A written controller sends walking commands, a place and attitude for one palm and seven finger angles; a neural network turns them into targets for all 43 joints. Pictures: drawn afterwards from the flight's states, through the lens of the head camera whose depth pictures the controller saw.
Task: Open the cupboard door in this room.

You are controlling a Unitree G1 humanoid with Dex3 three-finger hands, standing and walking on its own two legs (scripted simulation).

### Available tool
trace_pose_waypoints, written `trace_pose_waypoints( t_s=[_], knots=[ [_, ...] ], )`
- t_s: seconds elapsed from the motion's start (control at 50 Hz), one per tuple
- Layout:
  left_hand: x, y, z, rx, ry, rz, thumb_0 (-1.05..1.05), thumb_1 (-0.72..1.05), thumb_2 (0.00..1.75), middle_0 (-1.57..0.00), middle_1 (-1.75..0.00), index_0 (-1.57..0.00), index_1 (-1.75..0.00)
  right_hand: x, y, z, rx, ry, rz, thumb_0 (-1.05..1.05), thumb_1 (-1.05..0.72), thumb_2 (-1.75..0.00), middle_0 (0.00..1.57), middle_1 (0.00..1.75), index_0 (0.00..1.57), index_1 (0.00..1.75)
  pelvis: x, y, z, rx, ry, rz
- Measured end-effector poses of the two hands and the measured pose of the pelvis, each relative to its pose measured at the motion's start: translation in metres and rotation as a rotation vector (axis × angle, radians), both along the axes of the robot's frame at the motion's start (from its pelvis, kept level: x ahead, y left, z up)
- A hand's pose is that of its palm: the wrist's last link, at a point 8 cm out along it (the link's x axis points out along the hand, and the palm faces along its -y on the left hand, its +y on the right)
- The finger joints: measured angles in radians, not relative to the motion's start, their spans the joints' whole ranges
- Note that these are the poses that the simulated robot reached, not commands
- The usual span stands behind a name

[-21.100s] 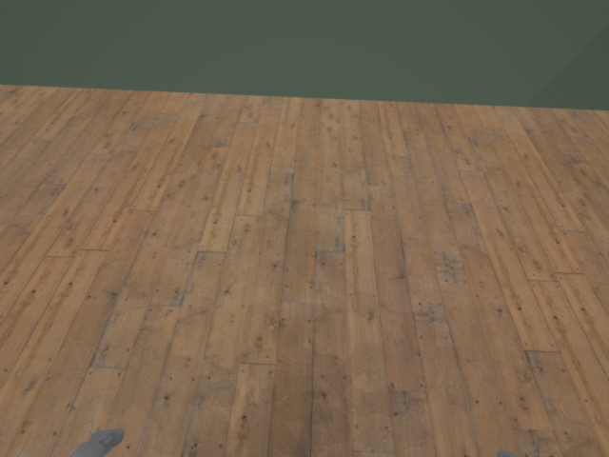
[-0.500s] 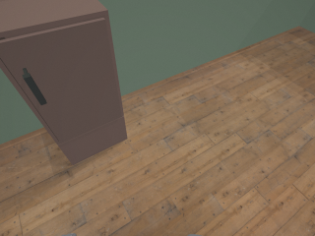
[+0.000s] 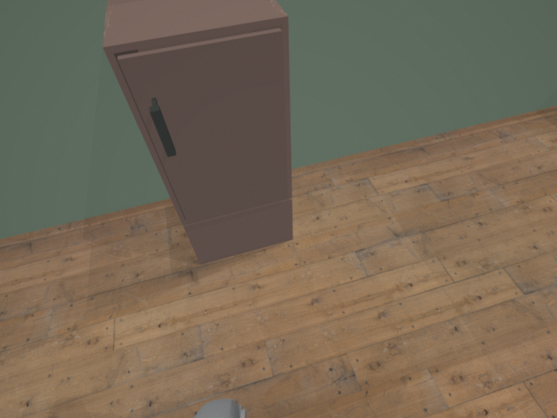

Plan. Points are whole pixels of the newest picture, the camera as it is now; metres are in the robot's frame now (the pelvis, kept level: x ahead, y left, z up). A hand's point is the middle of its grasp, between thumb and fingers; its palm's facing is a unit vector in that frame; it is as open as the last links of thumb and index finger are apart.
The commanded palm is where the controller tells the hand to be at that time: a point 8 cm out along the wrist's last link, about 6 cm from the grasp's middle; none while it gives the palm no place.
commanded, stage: turn to face it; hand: left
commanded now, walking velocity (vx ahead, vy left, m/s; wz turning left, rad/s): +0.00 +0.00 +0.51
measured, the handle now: (162, 127) +0.75 +0.32 -0.04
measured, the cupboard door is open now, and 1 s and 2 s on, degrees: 0 0 0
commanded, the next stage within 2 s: take the last steps up to it in 0.52 s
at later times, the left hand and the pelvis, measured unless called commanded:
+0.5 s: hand out of the picture -0.01 +0.27 -0.17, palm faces +0.23 -0.94 -0.25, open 7.4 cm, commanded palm none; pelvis -0.03 +0.05 +0.00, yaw +11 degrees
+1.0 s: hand out of the picture -0.10 +0.17 -0.16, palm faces +0.36 -0.91 -0.18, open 7.3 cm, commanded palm none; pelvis -0.01 +0.02 +0.01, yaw +17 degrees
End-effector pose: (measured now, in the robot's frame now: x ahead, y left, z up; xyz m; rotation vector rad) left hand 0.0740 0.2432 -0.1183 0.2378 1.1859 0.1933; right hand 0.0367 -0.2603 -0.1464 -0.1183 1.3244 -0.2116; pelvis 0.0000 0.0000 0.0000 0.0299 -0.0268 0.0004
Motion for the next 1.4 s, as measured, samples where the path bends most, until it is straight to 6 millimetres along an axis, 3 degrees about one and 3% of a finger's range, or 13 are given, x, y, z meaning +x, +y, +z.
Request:
trace_pose_waypoints(
  t_s=[0.12, 0.18, 0.26, 0.38, 0.5, 0.64, 0.8, 0.94, 1.1, 1.16, 1.22, 1.32, 1.4],
  knots=[
    [-0.067, 0.046, -0.029, -0.023, 0.096, 0.129, 0.00, 0.91, 0.90, -0.20, -0.30, -0.20, -0.30, 0.068, 0.022, 0.018, -0.086, -0.127, 0.171, 0.01, -0.92, -0.90, 0.20, 0.30, 0.19, 0.30, -0.011, 0.026, -0.012, -0.033, 0.015, 0.078],
    [-0.096, 0.067, -0.042, -0.035, 0.153, 0.181, 0.00, 0.91, 0.90, -0.20, -0.30, -0.20, -0.30, 0.090, 0.042, 0.026, -0.113, -0.188, 0.238, 0.01, -0.92, -0.90, 0.20, 0.30, 0.19, 0.30, -0.017, 0.039, -0.017, -0.033, 0.016, 0.097],
    [-0.113, 0.078, -0.036, -0.050, 0.186, 0.218, 0.01, 0.91, 0.90, -0.20, -0.30, -0.20, -0.30, 0.094, 0.064, 0.039, -0.117, -0.204, 0.286, 0.01, -0.91, -0.90, 0.20, 0.30, 0.20, 0.30, -0.023, 0.049, -0.006, -0.059, 0.016, 0.127],
    [-0.114, 0.080, -0.022, -0.061, 0.131, 0.238, 0.01, 0.91, 0.90, -0.20, -0.30, -0.20, -0.30, 0.081, 0.088, 0.039, -0.069, -0.175, 0.308, 0.01, -0.91, -0.90, 0.20, 0.30, 0.20, 0.30, -0.028, 0.056, 0.005, -0.060, 0.021, 0.167],
    [-0.105, 0.069, -0.014, -0.047, 0.092, 0.241, 0.00, 0.91, 0.90, -0.20, -0.30, -0.20, -0.30, 0.055, 0.093, 0.023, -0.006, -0.127, 0.289, 0.01, -0.91, -0.90, 0.20, 0.30, 0.20, 0.30, -0.031, 0.048, 0.004, -0.043, 0.021, 0.196],
    [-0.093, 0.036, -0.007, -0.012, 0.015, 0.238, 0.00, 0.91, 0.90, -0.20, -0.30, -0.20, -0.30, 0.020, 0.067, -0.008, 0.052, -0.031, 0.262, 0.01, -0.91, -0.90, 0.20, 0.30, 0.20, 0.30, -0.036, 0.022, -0.005, -0.011, 0.023, 0.234],
    [-0.126, -0.004, 0.005, -0.033, 0.047, 0.305, 0.00, 0.92, 0.90, -0.20, -0.30, -0.20, -0.30, 0.006, 0.039, -0.002, 0.051, 0.049, 0.276, 0.01, -0.91, -0.90, 0.20, 0.30, 0.20, 0.30, -0.030, 0.005, 0.008, 0.000, 0.017, 0.268],
    [-0.172, -0.022, -0.006, -0.104, 0.167, 0.378, 0.00, 0.92, 0.90, -0.20, -0.30, -0.20, -0.30, 0.021, 0.038, 0.006, 0.010, 0.079, 0.313, 0.01, -0.91, -0.90, 0.20, 0.30, 0.20, 0.30, -0.015, 0.012, 0.009, -0.022, 0.026, 0.292],
    [-0.216, -0.029, -0.034, -0.240, 0.372, 0.444, 0.00, 0.91, 0.90, -0.20, -0.30, -0.20, -0.30, 0.082, 0.088, 0.013, -0.033, -0.057, 0.367, 0.01, -0.91, -0.90, 0.20, 0.30, 0.20, 0.30, 0.007, 0.044, -0.004, -0.050, 0.024, 0.277],
    [-0.202, -0.017, -0.035, -0.256, 0.411, 0.400, 0.00, 0.91, 0.90, -0.20, -0.30, -0.20, -0.30, 0.090, 0.102, 0.019, -0.026, -0.099, 0.334, 0.01, -0.91, -0.90, 0.20, 0.30, 0.20, 0.30, 0.021, 0.053, -0.001, -0.045, 0.013, 0.248],
    [-0.165, 0.005, -0.031, -0.238, 0.365, 0.367, 0.01, 0.91, 0.90, -0.20, -0.30, -0.20, -0.30, 0.086, 0.102, 0.023, -0.039, -0.077, 0.294, 0.00, -0.93, -0.90, 0.20, 0.30, 0.20, 0.30, 0.037, 0.059, 0.005, -0.052, 0.009, 0.249],
    [-0.077, 0.039, -0.028, -0.172, 0.216, 0.321, 0.01, 0.91, 0.90, -0.20, -0.30, -0.20, -0.30, 0.065, 0.096, 0.021, -0.031, 0.054, 0.249, 0.00, -0.93, -0.90, 0.20, 0.30, 0.20, 0.30, 0.069, 0.058, 0.007, -0.048, 0.013, 0.242],
    [0.005, 0.052, -0.025, -0.129, 0.122, 0.263, 0.00, 0.91, 0.90, -0.19, -0.30, -0.19, -0.30, 0.052, 0.087, 0.016, -0.010, 0.171, 0.193, 0.00, -0.92, -0.90, 0.20, 0.30, 0.20, 0.30, 0.102, 0.049, 0.003, -0.038, 0.021, 0.230]
  ],
)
